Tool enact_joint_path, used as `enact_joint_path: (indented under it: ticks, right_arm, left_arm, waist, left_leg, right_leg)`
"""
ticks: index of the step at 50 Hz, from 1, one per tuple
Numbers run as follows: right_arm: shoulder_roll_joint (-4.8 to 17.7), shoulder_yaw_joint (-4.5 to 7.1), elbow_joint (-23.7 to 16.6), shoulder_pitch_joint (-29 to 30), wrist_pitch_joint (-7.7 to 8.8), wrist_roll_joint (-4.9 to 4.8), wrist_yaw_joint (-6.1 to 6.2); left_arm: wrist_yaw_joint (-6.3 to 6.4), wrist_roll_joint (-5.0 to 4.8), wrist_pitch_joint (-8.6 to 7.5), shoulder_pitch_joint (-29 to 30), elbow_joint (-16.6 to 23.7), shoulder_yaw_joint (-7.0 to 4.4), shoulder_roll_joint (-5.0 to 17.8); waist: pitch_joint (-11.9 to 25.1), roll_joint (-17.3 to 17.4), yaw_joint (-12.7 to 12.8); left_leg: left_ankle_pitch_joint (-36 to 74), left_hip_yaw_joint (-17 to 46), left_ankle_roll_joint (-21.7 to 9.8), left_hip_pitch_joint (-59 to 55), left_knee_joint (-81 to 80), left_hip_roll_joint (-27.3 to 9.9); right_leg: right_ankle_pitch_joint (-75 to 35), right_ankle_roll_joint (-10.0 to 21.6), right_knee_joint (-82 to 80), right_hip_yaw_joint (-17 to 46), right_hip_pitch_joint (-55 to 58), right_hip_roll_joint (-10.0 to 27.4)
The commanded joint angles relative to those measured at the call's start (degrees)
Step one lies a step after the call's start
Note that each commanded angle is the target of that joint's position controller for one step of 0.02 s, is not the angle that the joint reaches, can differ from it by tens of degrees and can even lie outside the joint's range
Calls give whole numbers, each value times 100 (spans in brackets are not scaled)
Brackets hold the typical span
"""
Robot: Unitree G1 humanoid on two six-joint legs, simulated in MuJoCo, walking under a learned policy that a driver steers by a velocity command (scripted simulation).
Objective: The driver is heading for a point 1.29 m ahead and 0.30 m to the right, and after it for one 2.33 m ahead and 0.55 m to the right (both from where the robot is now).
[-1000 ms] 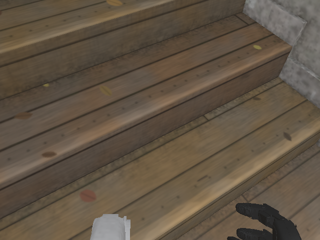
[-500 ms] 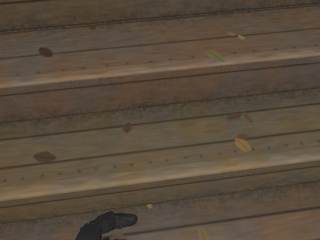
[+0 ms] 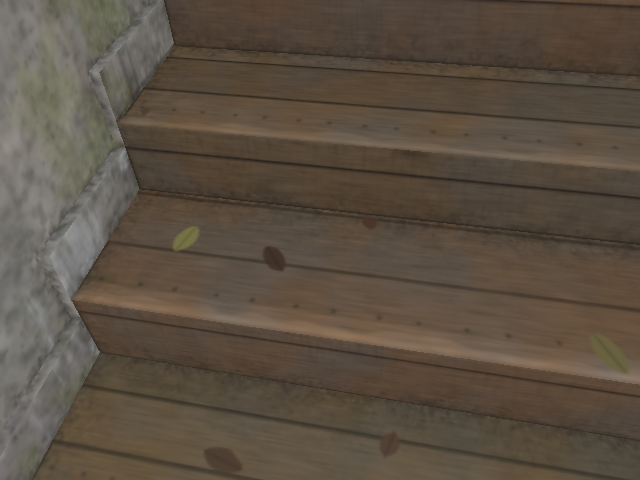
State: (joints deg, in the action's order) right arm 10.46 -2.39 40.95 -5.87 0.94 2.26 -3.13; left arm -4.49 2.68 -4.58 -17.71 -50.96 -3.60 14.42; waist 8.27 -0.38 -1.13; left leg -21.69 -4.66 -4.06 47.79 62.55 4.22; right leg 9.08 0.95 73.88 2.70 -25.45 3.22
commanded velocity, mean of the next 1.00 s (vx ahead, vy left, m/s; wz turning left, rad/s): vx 0.04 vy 0.00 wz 0.09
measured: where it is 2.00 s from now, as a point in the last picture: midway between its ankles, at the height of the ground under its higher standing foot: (410, 320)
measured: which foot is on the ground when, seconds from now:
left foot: down 0.00-1.00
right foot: up 0.00-0.26, down 0.28-1.00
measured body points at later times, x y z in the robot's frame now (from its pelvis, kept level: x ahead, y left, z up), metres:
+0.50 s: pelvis +0.07 -0.06 +0.08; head +0.07 -0.08 +0.53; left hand +0.23 +0.15 -0.02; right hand +0.24 -0.26 -0.04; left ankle +0.10 +0.09 -0.65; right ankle +0.09 -0.16 -0.65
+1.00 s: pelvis +0.11 -0.05 +0.09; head +0.11 -0.05 +0.54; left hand +0.17 +0.20 -0.05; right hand +0.18 -0.28 -0.05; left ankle +0.10 +0.08 -0.63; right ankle +0.09 -0.15 -0.64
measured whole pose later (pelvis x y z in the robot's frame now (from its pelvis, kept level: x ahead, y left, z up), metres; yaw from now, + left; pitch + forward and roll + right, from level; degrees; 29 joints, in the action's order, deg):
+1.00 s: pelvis +0.11 -0.05 +0.09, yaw +3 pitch +3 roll -1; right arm 11.4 2.2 55.3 -16.3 2.9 3.3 -2.1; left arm -1.1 2.9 -2.1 -16.4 -51.6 -2.2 10.7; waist 5.0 1.2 0.2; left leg -22.2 1.5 -5.1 21.4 40.2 -2.0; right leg 18.2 5.4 28.1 -2.2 -14.2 -1.7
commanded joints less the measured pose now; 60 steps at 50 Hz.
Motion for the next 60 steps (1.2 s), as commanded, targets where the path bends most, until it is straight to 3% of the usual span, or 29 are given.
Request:
enact_joint_path:
  ticks: [1,3,4,6,10,14,15,16,17,18,24,25,28,37,38,39,41,44,47,50,51,52,53,54,55,56,57,58,60]
  right_arm:
    - [760,414,579,-304,453,-232,30]
    - [-98,124,421,747,481,-191,3]
    - [-134,102,386,559,468,-83,7]
    - [100,150,110,528,541,-35,106]
    - [1156,507,-377,909,753,-253,75]
    - [236,268,206,-260,525,-417,-280]
    - [-53,264,456,-1396,479,-429,-357]
    - [-95,222,450,-1566,460,-196,-374]
    - [330,316,352,-775,387,-184,-309]
    - [363,340,196,-266,342,-184,-269]
    - [456,414,198,299,418,-244,-37]
    - [219,406,489,-783,276,-162,287]
    - [365,421,632,-612,183,-172,536]
    - [323,413,1054,-1040,93,-153,607]
    - [73,384,896,-370,95,-97,229]
    - [167,382,1015,-612,61,-60,26]
    - [427,459,1203,-868,55,-54,-96]
    - [384,399,1130,-599,214,-92,-106]
    - [884,621,1202,-855,199,159,47]
    - [206,467,765,-278,409,114,215]
    - [189,505,544,-165,407,-50,227]
    - [230,477,355,33,427,8,169]
    - [253,477,272,-93,451,-32,135]
    - [197,425,701,-717,336,217,135]
    - [97,470,820,-1395,382,176,65]
    - [420,574,862,-2197,491,-112,178]
    - [735,701,1131,-2785,543,-95,307]
    - [1069,788,1172,-3486,500,5,440]
    - [1300,799,845,-2833,417,139,450]
  left_arm:
    - [149,153,61,315,612,16,121]
    - [342,76,119,19,517,145,-73]
    - [421,33,168,49,526,83,261]
    - [505,-79,151,490,624,27,482]
    - [284,-132,112,319,586,-3,406]
    - [231,-152,-16,291,587,77,190]
    - [234,-258,-78,546,767,107,522]
    - [93,-450,-91,1863,1118,135,614]
    - [-53,-531,-79,2400,1307,215,213]
    - [-112,-555,-104,2353,1292,206,172]
    - [-53,-231,-52,1499,829,261,39]
    - [488,-157,-24,830,642,216,-1]
    - [778,-212,-3,739,460,232,-63]
    - [763,-194,107,494,53,175,-105]
    - [218,-300,205,1032,289,260,-336]
    - [-57,-255,255,1082,344,244,-296]
    - [-210,-213,285,649,252,137,-44]
    - [-64,-211,259,549,261,141,7]
    - [233,91,292,-315,66,-188,756]
    - [608,34,112,-156,182,47,257]
    - [588,-246,88,-434,-22,-252,876]
    - [584,-273,57,-155,31,-252,850]
    - [599,-256,25,156,107,-200,633]
    - [655,29,15,1125,532,177,-99]
    - [594,4,31,1699,646,144,192]
    - [631,-216,136,1016,240,-176,788]
    - [575,-169,82,951,233,-149,509]
    - [484,-268,-86,1316,452,28,-159]
    - [543,-306,-118,1205,961,114,-397]
  waist:
    - [32,269,94]
    - [119,-63,604]
    - [380,-222,511]
    - [698,-200,390]
    - [116,551,518]
    - [-302,-66,328]
    - [-175,-724,-270]
    - [-55,-900,-768]
    - [-228,129,-581]
    - [-312,32,-388]
    - [-305,-170,122]
    - [-210,-682,-93]
    - [-384,-70,51]
    - [-593,120,57]
    - [-508,12,-122]
    - [-619,-5,-114]
    - [-814,96,-8]
    - [-580,188,44]
    - [-1144,-146,371]
    - [-981,-833,414]
    - [-1003,-892,438]
    - [-1210,-799,360]
    - [-1176,-666,161]
    - [-313,-169,-180]
    - [-501,-73,-684]
    - [-1082,-389,-986]
    - [-1164,519,-1160]
    - [-635,1559,-1415]
    - [-191,1382,-757]
  left_leg:
    - [-137,3290,-1348,-1974,-3286,-1044]
    - [167,2566,-1198,-1155,-3751,-872]
    - [1238,2436,-1252,-1435,-3660,-983]
    - [1805,2017,-1014,-1489,-3619,-1037]
    - [1687,970,-346,-219,-4215,-698]
    - [-151,1620,-480,-1269,-2807,-987]
    - [-459,1182,127,-1370,-2062,-414]
    - [-36,646,585,-1420,-2256,-366]
    - [504,628,777,-2328,-2401,-601]
    - [483,636,804,-2508,-2548,-603]
    - [913,699,513,-2243,-2999,-613]
    - [1329,967,431,-3055,-3463,-748]
    - [1779,1022,461,-3066,-3623,-787]
    - [1847,1040,435,-3318,-4016,-903]
    - [1028,583,491,-3108,-3769,-742]
    - [716,633,510,-2894,-3865,-666]
    - [599,572,472,-2674,-3901,-606]
    - [921,559,394,-2642,-3700,-620]
    - [-1637,752,-287,-1476,-3173,-659]
    - [345,493,-441,-920,-1022,-750]
    - [-373,47,-88,-708,-669,-659]
    - [-154,167,-51,-692,-688,-847]
    - [-68,220,-52,-1145,-1072,-928]
    - [-28,389,-170,-2912,-1258,-850]
    - [559,340,-140,-3815,-2009,-699]
    - [-237,-379,-48,-4100,-3698,-331]
    - [376,-50,-41,-5589,-4062,-467]
    - [-253,1749,-114,-6551,-4438,-1673]
    - [-2615,4863,-798,-6265,-5764,-3401]
  right_leg:
    - [-296,321,3348,1033,-2824,-513]
    - [-49,446,2975,884,-2512,-318]
    - [-259,175,2596,736,-2589,-235]
    - [217,-426,1894,629,-2305,17]
    - [871,-1039,-1007,-311,881,32]
    - [64,-558,-4447,-339,1264,-73]
    - [-1364,395,-4816,836,1338,628]
    - [273,1048,-5007,1779,869,859]
    - [1659,718,-5083,1525,31,578]
    - [2119,418,-5178,1216,-78,402]
    - [1024,157,-4971,535,1049,191]
    - [-116,208,-5238,540,1021,451]
    - [-1524,148,-4903,206,1586,246]
    - [-1163,238,-5234,91,1865,215]
    - [-108,158,-5275,-97,1626,-170]
    - [440,138,-5398,-101,1604,-187]
    - [744,190,-5469,-142,1576,-226]
    - [14,193,-5191,-276,1671,-296]
    - [3707,1097,-5766,837,1471,429]
    - [3360,1906,-6541,2641,1349,1778]
    - [4082,1642,-6788,2243,1523,1439]
    - [3649,1612,-6772,2150,1254,1452]
    - [3021,1456,-6739,1691,1013,1263]
    - [1646,1166,-6455,1426,402,1159]
    - [1620,1210,-6067,851,-100,747]
    - [1986,1427,-5214,397,-420,194]
    - [1018,1335,-3401,201,-1500,-115]
    - [1081,1017,-1063,-151,-2782,-561]
    - [1059,600,3235,202,-4546,-243]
